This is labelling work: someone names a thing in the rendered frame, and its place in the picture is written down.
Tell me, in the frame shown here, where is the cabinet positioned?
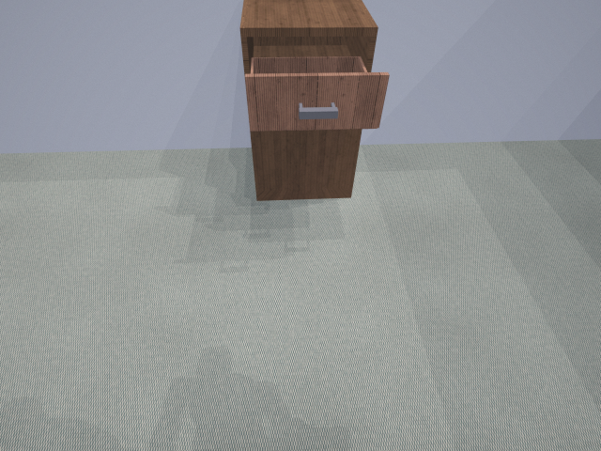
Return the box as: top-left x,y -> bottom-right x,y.
240,0 -> 378,201

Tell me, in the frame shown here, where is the drawer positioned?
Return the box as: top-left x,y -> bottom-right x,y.
245,56 -> 390,132

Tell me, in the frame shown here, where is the handle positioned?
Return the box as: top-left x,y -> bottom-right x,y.
299,102 -> 338,119

